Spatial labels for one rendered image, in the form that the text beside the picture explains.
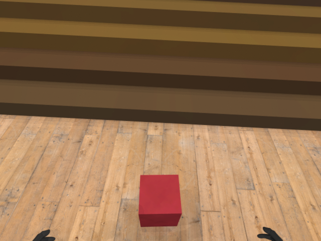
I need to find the left robot hand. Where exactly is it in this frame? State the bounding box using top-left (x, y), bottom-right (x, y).
top-left (33, 230), bottom-right (55, 241)

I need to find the carton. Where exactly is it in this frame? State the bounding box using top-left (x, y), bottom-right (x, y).
top-left (138, 175), bottom-right (182, 227)

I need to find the right robot hand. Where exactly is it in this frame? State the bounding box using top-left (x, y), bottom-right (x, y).
top-left (257, 227), bottom-right (283, 241)

